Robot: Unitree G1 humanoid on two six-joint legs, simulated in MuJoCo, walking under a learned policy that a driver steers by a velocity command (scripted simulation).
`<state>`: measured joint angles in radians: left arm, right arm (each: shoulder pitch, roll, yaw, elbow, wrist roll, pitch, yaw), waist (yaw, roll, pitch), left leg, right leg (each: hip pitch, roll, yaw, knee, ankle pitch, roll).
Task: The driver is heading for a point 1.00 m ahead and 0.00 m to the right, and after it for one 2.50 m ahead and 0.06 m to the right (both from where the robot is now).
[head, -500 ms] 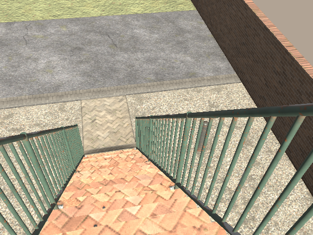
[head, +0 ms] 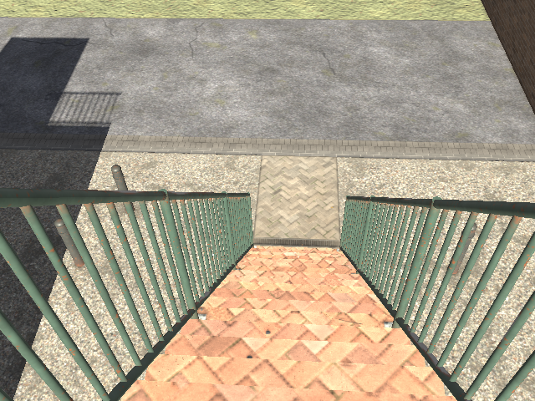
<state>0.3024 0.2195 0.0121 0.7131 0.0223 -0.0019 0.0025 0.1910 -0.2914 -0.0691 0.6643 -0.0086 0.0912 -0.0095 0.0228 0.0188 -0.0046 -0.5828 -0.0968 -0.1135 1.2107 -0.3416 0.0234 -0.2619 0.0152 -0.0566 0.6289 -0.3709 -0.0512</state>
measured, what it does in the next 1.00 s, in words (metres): steps on the spot: left foot, then right foot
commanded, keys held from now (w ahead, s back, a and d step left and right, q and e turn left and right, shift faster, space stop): w+q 0.14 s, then w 0.16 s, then w+e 0.30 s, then e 0.38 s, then no key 0.02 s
